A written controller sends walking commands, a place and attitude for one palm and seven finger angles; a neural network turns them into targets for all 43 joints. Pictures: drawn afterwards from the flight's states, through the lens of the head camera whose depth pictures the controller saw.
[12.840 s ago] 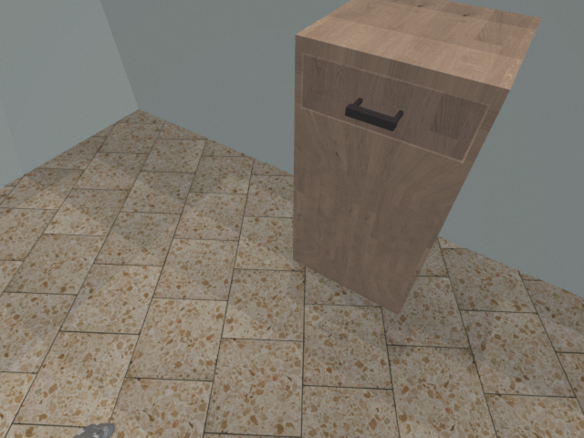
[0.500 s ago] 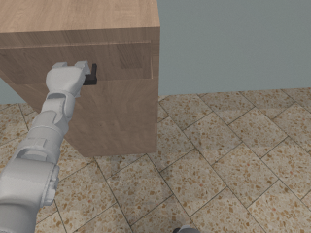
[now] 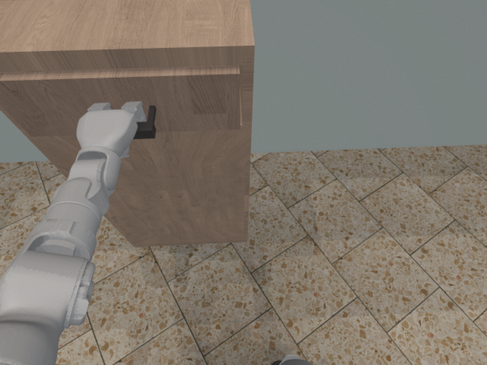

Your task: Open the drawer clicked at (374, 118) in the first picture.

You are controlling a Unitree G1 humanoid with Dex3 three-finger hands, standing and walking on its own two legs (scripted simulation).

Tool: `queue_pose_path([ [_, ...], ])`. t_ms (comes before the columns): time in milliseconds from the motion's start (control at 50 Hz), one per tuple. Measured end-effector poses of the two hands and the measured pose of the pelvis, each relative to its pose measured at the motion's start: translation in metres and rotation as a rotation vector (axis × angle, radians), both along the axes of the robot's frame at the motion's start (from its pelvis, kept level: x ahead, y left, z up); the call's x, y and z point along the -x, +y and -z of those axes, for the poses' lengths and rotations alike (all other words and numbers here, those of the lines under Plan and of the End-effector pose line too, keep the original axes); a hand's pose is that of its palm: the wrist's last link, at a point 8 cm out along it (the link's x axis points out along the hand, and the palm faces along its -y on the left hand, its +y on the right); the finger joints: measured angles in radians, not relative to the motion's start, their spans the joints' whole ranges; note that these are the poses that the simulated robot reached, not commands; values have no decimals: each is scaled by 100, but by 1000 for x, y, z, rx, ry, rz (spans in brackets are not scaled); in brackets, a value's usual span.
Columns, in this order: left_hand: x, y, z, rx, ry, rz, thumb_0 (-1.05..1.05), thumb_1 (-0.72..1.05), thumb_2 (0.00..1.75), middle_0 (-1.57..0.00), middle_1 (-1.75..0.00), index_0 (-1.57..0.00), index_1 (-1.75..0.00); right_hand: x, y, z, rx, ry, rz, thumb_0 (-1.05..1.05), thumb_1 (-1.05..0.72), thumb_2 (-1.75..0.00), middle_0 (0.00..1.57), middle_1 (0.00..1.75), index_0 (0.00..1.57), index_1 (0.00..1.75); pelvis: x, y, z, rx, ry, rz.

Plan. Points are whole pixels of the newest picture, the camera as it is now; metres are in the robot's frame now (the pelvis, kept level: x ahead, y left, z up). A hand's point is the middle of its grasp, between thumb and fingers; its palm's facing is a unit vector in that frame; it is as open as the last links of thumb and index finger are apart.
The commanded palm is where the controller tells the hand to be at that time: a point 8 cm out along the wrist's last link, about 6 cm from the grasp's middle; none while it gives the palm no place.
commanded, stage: pull the drawer open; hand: left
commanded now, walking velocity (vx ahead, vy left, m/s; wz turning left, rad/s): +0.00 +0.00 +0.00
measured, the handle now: (122, 121) +0.53 +0.20 +0.06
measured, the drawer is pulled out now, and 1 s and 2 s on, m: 0.02 0.22 0.30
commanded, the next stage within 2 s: open the thumb to release the handle in 1.64 s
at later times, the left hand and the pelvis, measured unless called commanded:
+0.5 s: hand (113, 191) +0.40 +0.20 +0.03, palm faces +0.00 -0.05 -1.00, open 5.3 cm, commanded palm +0.35 +0.21 +0.09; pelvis +0.01 +0.01 +0.01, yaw -1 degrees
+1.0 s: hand (98, 267) +0.27 +0.20 +0.03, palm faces +0.00 -0.08 -1.00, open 5.4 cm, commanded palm +0.23 +0.21 +0.09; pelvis +0.00 -0.01 +0.01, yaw +0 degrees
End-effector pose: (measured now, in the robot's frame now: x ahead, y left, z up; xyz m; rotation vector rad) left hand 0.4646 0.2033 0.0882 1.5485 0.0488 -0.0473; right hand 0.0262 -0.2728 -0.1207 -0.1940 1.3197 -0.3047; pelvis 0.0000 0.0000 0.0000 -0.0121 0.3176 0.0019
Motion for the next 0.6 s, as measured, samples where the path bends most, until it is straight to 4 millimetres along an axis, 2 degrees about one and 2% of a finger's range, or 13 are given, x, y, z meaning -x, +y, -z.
queue_pose_path([
  [180, 7, 0, 0, 6, -11, 3, -1, 77, 84, -39, -135, -41, -135, 27, 3, 0, -15, 46, 47, 0, -90, -89, 20, 30, 20, 30, 0, 2, -1, -2, -3, 24],
  [240, 16, 0, 1, 8, -20, 8, 0, 77, 83, -39, -135, -41, -135, 27, 6, 0, -31, 44, 57, 0, -90, -89, 20, 30, 20, 30, -2, 4, -3, -2, -13, 29],
  [300, 30, 1, 1, 14, -35, 12, 0, 77, 83, -39, -135, -41, -135, 19, 9, 0, -49, 26, 57, 0, -90, -89, 20, 30, 20, 30, -5, 5, -5, -2, -27, 32],
  [400, 59, 1, 2, 22, -57, 12, 0, 77, 83, -38, -135, -41, -135, -13, 14, -1, -74, -48, 25, 0, -90, -89, 20, 30, 20, 30, -8, 6, -8, -1, -61, 28],
  [600, 117, 0, 2, 37, -63, -11, 1, 77, 83, -36, -135, -42, -135, -111, 24, -17, -88, -290, -114, 0, -90, -89, 20, 30, 20, 30, -7, 4, -12, -7, -129, 8],
])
